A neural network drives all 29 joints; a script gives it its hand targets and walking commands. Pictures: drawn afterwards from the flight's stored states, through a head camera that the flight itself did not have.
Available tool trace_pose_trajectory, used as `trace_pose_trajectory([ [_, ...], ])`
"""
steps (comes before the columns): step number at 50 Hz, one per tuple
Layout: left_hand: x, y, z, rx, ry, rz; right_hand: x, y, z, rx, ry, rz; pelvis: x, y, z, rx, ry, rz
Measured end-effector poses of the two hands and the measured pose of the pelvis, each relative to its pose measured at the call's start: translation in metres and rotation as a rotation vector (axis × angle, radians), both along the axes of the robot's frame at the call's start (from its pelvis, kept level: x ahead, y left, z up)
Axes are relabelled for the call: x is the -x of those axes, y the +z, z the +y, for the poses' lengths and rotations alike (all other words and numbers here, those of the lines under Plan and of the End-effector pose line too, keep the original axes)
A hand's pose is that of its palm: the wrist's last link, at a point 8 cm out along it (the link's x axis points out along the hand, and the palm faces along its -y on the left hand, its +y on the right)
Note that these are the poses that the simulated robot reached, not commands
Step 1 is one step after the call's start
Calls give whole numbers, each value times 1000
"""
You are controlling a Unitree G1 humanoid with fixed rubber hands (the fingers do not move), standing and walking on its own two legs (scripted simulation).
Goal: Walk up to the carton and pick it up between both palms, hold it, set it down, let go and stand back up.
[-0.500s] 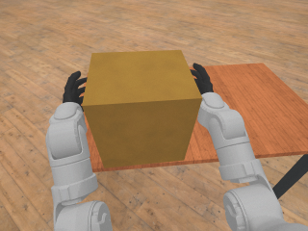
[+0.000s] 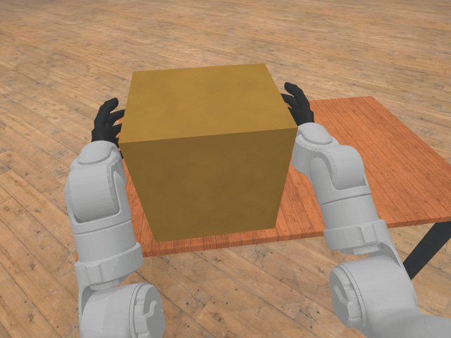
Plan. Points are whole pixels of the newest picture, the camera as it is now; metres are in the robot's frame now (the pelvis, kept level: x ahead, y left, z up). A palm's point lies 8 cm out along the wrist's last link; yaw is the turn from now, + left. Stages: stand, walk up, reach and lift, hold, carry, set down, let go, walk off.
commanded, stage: hold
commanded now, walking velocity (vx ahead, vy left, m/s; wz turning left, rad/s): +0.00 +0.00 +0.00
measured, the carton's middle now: (208, 155) +0.36 +0.01 +0.19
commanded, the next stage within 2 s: none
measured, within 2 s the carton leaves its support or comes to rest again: neither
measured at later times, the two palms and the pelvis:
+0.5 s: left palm (107, 149) +0.35 +0.16 +0.23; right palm (299, 130) +0.37 -0.14 +0.23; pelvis +0.00 +0.00 +0.00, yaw +0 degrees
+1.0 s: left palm (107, 149) +0.35 +0.16 +0.23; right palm (299, 130) +0.36 -0.14 +0.23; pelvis +0.00 +0.00 +0.00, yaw +0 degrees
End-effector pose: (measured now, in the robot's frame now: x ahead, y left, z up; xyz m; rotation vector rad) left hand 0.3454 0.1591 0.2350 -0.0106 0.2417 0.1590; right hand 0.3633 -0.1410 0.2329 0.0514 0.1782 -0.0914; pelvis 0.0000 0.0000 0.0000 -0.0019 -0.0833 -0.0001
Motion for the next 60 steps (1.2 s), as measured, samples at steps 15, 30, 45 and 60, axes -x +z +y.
trace_pose_trajectory([
  [15,-2,-1,2,-5,-2,-1,-2,-1,1,-5,-1,-4,1,0,-2,0,10,13],
  [30,-1,-1,1,-4,-3,-1,-2,-1,1,-2,0,-7,-2,0,-2,0,8,5],
  [45,-1,-1,1,-5,-5,1,-1,-1,1,-5,-3,-8,-1,0,-1,0,8,4],
  [60,-1,-2,1,-4,-5,2,-2,-1,1,-3,-2,-9,0,0,-2,0,7,5],
])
